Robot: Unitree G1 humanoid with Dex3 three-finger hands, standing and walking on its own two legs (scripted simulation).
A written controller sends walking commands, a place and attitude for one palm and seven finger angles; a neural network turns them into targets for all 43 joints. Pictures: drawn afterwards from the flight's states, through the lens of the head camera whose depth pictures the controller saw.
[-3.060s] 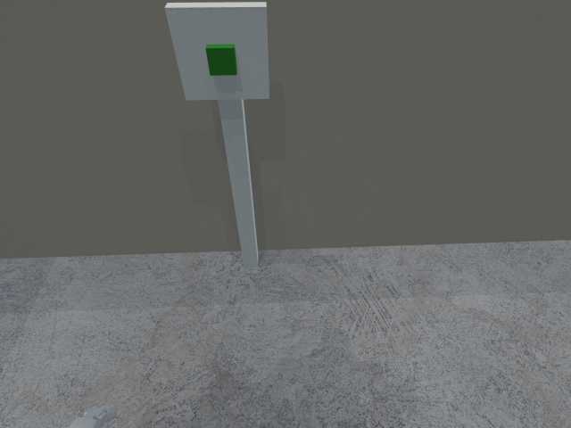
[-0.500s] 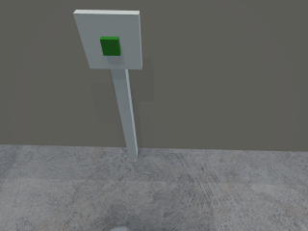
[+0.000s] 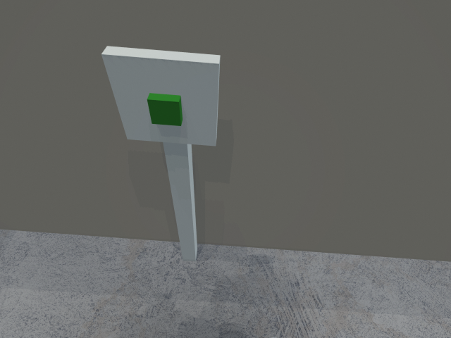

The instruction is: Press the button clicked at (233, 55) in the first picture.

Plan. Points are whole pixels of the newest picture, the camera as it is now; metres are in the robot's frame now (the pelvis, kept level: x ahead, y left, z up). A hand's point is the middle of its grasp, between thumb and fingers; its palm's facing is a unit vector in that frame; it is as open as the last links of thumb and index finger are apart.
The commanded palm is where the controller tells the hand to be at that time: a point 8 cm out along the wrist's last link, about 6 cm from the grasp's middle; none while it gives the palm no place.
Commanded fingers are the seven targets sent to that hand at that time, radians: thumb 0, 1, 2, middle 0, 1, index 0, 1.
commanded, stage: come to a stop and stand still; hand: left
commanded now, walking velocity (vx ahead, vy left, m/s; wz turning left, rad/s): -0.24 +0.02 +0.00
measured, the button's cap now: (166, 108) +0.50 +0.16 +0.12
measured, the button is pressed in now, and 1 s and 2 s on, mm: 0 0 0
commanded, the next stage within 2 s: look again from close up in 1.84 s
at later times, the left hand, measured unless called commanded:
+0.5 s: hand out of the picture +0.06 +0.21 -0.18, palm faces +0.06 -0.96 -0.26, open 7.4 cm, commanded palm none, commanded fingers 0.00 0.90 0.90 -0.20 -0.30 -0.20 -0.30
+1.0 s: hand out of the picture -0.04 +0.23 -0.17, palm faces +0.02 -0.98 -0.21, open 7.4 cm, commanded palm none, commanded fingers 0.00 0.90 0.90 -0.20 -0.30 -0.20 -0.30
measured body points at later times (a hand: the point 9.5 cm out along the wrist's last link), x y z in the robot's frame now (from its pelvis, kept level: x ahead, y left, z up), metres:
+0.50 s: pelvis -0.02 +0.01 -0.02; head -0.01 +0.01 +0.43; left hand +0.06 +0.26 -0.16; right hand +0.07 -0.24 -0.16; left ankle -0.02 +0.13 -0.75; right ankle +0.06 -0.14 -0.74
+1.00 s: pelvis -0.03 +0.06 -0.01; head -0.03 +0.04 +0.44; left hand -0.04 +0.28 -0.15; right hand -0.03 -0.18 -0.17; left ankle -0.02 +0.12 -0.74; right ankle +0.02 -0.09 -0.74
